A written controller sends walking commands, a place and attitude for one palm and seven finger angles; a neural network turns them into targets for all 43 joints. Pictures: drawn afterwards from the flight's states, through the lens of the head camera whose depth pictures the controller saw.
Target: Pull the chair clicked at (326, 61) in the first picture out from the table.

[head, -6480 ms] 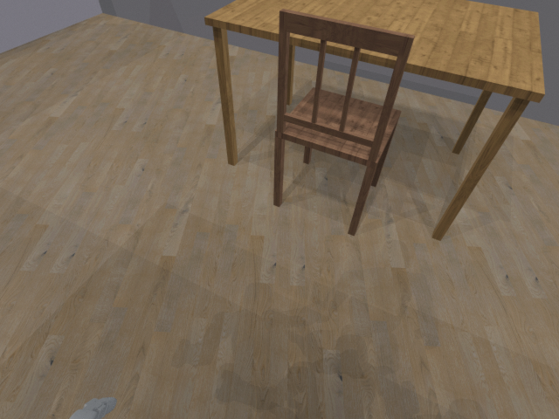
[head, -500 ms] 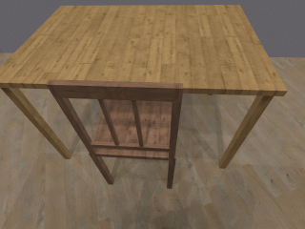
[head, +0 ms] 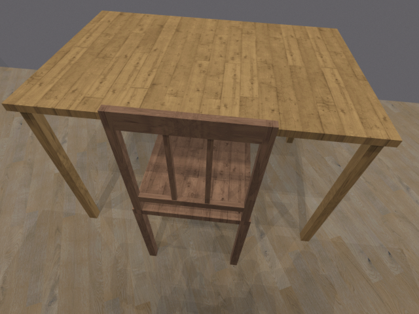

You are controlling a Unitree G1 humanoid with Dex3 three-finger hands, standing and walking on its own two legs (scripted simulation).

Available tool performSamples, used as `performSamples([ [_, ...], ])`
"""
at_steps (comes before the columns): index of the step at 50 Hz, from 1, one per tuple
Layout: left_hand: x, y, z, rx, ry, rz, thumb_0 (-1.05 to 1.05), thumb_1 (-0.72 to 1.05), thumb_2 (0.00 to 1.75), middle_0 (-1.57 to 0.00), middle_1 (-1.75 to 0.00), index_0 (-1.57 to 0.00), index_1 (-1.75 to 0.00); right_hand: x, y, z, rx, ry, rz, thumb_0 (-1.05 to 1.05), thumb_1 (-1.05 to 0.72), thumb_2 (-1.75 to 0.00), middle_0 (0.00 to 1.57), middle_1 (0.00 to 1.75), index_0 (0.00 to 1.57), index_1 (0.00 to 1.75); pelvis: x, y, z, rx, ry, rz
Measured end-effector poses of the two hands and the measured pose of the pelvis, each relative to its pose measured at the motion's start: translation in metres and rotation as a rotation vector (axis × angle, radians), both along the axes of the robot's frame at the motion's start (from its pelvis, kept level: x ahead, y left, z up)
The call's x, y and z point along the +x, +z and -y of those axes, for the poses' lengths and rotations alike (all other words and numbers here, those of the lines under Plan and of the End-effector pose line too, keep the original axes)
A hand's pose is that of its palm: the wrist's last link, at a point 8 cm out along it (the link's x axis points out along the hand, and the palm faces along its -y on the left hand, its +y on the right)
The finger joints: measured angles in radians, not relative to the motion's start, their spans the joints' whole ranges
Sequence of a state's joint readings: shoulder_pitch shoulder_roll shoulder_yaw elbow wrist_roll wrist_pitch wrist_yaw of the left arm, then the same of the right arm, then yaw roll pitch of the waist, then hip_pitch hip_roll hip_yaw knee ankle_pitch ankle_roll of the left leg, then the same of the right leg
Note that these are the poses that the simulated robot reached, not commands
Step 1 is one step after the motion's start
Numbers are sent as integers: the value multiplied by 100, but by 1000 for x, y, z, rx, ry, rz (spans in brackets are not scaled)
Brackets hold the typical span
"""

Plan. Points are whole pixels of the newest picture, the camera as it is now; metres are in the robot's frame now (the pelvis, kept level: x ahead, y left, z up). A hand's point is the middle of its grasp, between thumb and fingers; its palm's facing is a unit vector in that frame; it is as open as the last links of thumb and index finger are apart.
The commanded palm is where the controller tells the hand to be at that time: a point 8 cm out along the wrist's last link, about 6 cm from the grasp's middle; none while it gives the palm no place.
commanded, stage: look again from close up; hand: left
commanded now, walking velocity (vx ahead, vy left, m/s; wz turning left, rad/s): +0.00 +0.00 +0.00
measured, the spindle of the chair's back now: (171, 170) +0.50 +0.14 -0.10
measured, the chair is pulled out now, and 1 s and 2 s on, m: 0.00 0.00 0.00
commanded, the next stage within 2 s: shuffle to correct the standing spot in 0.86 s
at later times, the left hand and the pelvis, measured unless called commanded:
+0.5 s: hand out of the picture -0.03 +0.21 -0.18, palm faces +0.00 -0.98 -0.18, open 7.4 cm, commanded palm none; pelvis -0.01 +0.05 +0.00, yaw -1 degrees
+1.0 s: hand out of the picture -0.03 +0.19 -0.18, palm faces +0.02 -0.99 -0.16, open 7.4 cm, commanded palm none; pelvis -0.01 +0.04 +0.00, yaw -1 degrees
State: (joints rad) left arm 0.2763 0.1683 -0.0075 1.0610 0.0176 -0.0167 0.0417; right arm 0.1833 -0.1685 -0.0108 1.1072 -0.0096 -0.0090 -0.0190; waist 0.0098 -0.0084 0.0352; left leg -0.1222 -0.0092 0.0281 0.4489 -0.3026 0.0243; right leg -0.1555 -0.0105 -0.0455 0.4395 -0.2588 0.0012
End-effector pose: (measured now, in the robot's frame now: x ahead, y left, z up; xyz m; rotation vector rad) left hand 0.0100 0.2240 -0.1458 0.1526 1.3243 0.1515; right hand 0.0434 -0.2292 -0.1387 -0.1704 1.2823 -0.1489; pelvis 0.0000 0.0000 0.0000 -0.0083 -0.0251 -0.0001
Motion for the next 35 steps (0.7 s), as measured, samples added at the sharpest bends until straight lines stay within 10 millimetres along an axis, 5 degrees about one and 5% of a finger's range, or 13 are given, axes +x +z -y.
performSamples([
  [17, -31, -3, -34, -9, -5, -75, 1, 91, 90, -20, -30, -20, -30, -78, -6, -52, 37, -58, -154, 1, -91, -90, 20, 30, 20, 30, -13, 0, -37, 4, -8, 15],
  [35, -47, -5, -31, -33, 15, -116, 1, 91, 90, -20, -30, -20, -30, -80, -9, -72, 52, -74, -146, 1, -91, -90, 20, 30, 20, 30, -14, -1, -49, 11, -14, 14],
])
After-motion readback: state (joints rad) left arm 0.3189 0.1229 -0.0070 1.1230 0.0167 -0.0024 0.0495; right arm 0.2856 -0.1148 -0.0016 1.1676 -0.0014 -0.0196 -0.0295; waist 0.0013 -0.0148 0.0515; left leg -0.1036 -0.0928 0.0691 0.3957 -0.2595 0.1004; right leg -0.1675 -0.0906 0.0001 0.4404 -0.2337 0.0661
